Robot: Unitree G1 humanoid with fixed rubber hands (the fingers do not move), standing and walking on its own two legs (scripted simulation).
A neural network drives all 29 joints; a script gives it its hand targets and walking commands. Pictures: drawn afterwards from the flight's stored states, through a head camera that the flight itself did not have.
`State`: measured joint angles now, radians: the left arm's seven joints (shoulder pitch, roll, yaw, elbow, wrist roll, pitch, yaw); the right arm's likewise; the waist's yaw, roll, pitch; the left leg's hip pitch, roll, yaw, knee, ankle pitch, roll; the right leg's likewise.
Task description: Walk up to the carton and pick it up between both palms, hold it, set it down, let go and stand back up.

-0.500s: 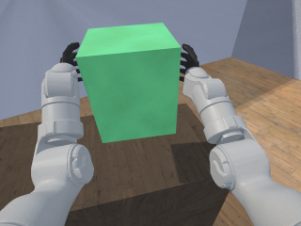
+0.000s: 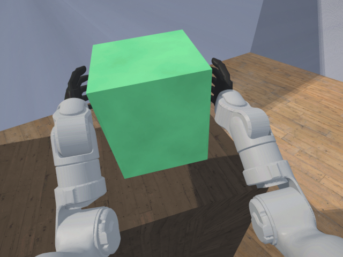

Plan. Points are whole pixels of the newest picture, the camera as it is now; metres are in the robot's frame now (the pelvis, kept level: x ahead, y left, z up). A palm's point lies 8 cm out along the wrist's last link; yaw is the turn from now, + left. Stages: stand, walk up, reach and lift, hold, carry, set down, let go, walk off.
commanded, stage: hold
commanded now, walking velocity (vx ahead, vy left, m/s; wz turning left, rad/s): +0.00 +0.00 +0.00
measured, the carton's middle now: (153, 105) +0.39 +0.00 +0.21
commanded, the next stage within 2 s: none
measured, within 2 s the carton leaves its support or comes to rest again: neither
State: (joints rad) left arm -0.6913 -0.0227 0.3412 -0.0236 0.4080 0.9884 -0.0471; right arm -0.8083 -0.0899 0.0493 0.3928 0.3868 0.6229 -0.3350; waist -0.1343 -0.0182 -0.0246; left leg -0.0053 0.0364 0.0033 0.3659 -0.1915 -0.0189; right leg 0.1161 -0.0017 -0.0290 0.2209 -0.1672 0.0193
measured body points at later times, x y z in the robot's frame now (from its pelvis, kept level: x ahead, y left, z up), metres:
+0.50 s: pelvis -0.04 -0.04 +0.00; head -0.13 -0.02 +0.44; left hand +0.35 +0.16 +0.31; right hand +0.35 -0.15 +0.31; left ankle +0.02 +0.12 -0.75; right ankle -0.02 -0.13 -0.75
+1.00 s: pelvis +0.02 +0.01 +0.00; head -0.07 +0.04 +0.44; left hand +0.38 +0.17 +0.24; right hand +0.38 -0.13 +0.26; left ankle +0.02 +0.12 -0.75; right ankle -0.02 -0.13 -0.74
